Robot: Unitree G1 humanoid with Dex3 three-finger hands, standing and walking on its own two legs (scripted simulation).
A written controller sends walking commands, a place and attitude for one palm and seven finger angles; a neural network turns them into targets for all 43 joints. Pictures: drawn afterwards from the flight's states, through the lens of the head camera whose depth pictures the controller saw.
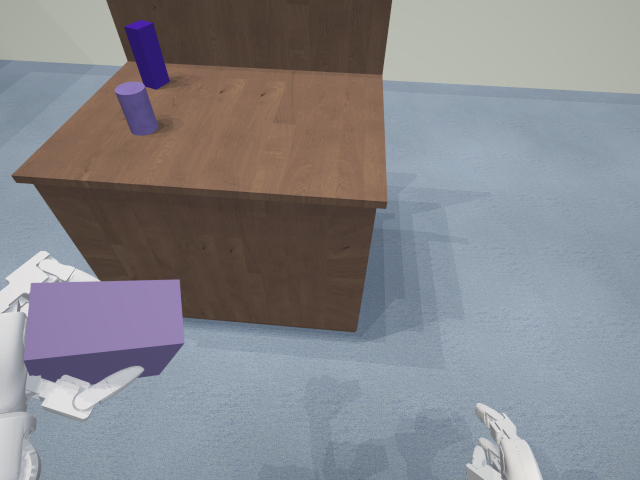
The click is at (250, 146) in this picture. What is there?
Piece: table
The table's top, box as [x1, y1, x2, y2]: [11, 61, 386, 208]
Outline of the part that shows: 11,175 16,182 385,208 386,177 382,77 381,75 165,63 170,81 156,90 145,87 158,124 158,128 150,134 138,136 130,132 114,92 114,88 120,83 126,81 142,82 135,62 128,61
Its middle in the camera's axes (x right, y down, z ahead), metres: -0.25 -0.33 +1.07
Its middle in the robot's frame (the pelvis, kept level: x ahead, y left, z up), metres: +1.00 +0.31 -0.09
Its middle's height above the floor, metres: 0.69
